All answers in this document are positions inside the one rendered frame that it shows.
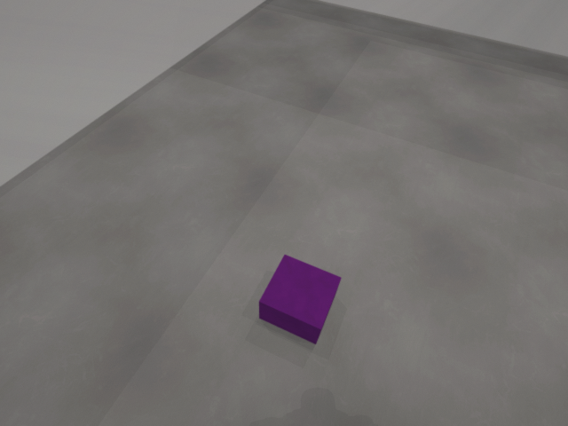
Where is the carton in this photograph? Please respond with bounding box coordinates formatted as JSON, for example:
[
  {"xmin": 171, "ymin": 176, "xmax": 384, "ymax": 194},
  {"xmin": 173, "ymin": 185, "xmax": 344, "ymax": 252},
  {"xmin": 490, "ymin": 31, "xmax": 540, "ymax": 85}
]
[{"xmin": 259, "ymin": 255, "xmax": 341, "ymax": 344}]

